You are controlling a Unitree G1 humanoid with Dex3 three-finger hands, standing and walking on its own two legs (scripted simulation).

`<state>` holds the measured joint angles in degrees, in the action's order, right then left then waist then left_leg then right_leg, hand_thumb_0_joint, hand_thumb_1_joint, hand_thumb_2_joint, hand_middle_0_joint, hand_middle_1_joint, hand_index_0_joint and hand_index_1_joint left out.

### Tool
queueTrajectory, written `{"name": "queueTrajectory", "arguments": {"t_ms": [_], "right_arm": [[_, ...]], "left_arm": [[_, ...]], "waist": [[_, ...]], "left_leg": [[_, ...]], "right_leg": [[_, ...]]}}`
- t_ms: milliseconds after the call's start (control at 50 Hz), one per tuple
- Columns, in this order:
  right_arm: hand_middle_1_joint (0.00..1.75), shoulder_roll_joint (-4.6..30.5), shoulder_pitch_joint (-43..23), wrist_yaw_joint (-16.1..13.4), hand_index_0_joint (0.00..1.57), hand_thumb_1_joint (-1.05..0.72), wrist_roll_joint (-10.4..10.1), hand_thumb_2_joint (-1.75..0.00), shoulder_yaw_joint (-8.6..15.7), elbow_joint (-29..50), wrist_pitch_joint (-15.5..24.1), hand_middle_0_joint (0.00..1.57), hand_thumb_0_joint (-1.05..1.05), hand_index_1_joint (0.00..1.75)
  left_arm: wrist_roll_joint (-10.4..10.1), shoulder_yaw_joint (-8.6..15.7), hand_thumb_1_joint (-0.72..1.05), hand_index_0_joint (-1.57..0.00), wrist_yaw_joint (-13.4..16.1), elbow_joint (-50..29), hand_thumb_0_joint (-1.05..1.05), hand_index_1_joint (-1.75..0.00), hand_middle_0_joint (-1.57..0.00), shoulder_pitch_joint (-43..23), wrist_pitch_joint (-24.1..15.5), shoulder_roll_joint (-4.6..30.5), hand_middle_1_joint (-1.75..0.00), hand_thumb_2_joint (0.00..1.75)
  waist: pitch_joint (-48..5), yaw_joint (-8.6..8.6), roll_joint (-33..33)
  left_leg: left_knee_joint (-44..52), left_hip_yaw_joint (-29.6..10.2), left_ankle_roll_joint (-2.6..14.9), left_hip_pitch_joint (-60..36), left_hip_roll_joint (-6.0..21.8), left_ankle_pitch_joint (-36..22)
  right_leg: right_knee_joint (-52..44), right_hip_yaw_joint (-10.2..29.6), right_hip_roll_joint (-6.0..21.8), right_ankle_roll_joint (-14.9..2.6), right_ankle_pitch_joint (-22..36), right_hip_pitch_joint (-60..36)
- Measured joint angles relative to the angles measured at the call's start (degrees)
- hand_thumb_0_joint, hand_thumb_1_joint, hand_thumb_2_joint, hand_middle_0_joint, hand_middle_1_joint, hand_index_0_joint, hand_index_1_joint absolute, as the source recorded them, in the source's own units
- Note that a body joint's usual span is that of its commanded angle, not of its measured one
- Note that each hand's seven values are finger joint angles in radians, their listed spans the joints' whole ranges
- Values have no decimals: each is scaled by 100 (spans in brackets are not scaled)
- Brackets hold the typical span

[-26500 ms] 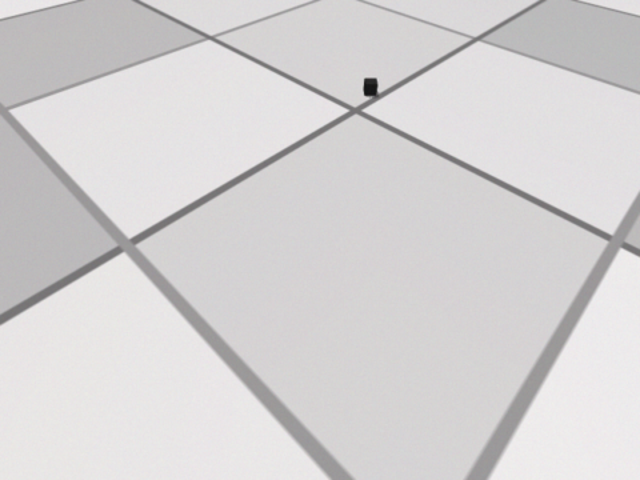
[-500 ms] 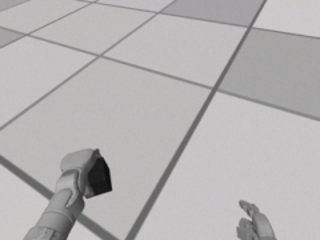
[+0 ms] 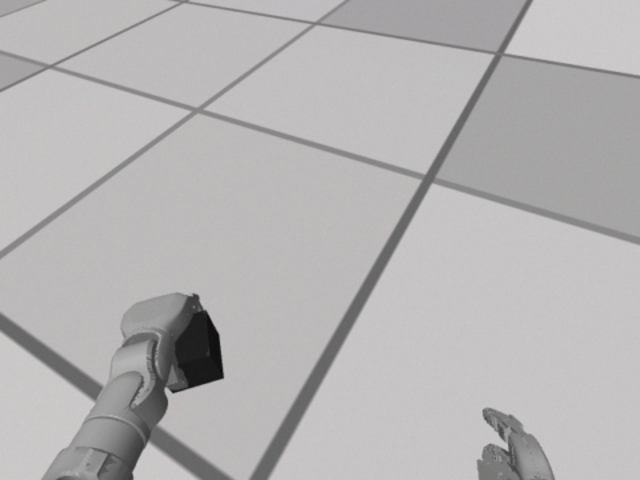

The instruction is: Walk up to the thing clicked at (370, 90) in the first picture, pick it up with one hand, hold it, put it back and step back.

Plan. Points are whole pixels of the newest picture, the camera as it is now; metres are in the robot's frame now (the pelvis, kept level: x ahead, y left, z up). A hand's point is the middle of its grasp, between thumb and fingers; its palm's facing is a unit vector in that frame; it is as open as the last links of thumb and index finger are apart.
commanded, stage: hold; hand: left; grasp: from above
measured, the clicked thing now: (189, 351) +0.31 +0.21 -0.06
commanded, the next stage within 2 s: crouch in 0.04 s
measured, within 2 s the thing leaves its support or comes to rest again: neither
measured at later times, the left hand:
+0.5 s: hand (186, 377) +0.29 +0.23 -0.10, palm faces -0.45 -0.08 -0.89, open 10.7 cm
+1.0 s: hand (228, 383) +0.37 +0.23 -0.34, palm faces -0.40 -0.07 -0.91, open 10.7 cm
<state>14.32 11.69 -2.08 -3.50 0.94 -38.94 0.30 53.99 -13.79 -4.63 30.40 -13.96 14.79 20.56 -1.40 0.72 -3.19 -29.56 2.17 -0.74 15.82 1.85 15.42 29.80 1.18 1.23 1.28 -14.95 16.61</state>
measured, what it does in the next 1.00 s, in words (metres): lowers itself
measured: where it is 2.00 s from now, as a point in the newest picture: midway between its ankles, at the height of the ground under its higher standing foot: outside the picture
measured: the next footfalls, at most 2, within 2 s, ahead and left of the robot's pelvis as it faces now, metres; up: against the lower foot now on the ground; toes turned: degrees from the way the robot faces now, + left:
none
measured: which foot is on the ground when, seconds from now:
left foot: down 0.00-1.00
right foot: down 0.00-1.00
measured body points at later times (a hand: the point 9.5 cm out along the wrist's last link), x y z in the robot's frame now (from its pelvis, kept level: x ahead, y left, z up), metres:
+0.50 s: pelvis -0.01 +0.00 -0.02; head +0.04 +0.00 +0.43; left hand +0.31 +0.23 -0.05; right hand +0.12 -0.26 -0.13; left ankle +0.00 +0.13 -0.74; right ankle +0.01 -0.13 -0.74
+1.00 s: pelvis -0.07 +0.01 -0.22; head +0.11 +0.02 +0.20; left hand +0.38 +0.23 -0.29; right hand -0.05 -0.26 -0.34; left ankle +0.00 +0.13 -0.74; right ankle +0.00 -0.13 -0.74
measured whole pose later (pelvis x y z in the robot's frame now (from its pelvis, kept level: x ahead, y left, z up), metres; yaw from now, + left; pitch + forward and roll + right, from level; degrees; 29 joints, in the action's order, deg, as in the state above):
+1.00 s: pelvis -0.07 +0.01 -0.22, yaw -1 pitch +33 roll -3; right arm 12.8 14.0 0.9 3.0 2.2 -45.2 2.9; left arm 59.8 -1.5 23.5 76.5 -47.0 7.6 23.3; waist -11.2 -10.4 -3.2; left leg -95.3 -1.4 0.3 94.0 2.6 34.4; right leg 92.5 0.5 0.4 2.2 -32.8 92.8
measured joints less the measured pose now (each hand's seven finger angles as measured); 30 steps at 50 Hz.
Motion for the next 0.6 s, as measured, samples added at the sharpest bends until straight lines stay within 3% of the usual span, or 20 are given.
{"name": "queueTrajectory", "arguments": {"t_ms": [200, 300, 380, 460, 600], "right_arm": [[30, -6, 25, 18, 20, -90, -8, -89, 14, 34, -56, 20, 1, 30], [30, -17, 5, 37, 20, -89, -1, -89, -3, 65, -67, 20, 1, 30], [30, -40, -32, 95, 20, -88, 30, -89, 2, 92, -62, 20, 1, 30], [30, -41, -66, 196, 20, -88, 91, -89, 48, 55, -69, 20, 1, 30], [30, 38, 12, 270, 20, -88, 249, -89, 196, -182, -27, 20, 1, 30]], "left_arm": [[-28, 0, -18, -61, -19, 50, 1, -72, -63, -5, -23, 27, -72, 74], [34, 7, -17, -60, 136, 229, 1, -73, -63, 16, -130, -46, -72, 73], [176, 59, -17, -61, 511, 716, 1, -72, -63, -95, -323, -143, -72, 73], [358, 116, -16, -60, 1090, 1459, 1, -72, -63, -389, -488, -242, -72, 72], [672, 296, -15, -59, 2048, 2820, 0, -73, -61, -1244, -691, -294, -72, 71]], "waist": [[-1, 5, -27], [16, -25, 8], [67, -83, 94], [101, -148, 208], [-227, -335, 335]], "left_leg": [[69, 6, 5, -55, -4, -29], [55, -7, 5, -13, -12, -38], [-112, -40, 1, 213, -14, -5], [-532, -89, -7, 741, -5, 111], [-2156, -183, -14, 2611, 37, 666]], "right_leg": [[-64, 5, 2, 3, 27, -51], [-39, -6, 10, 1, 26, -10], [123, -33, 13, -4, -17, 201], [505, -67, 9, -11, -125, 696], [2024, -101, -21, 14, -638, 2501]]}}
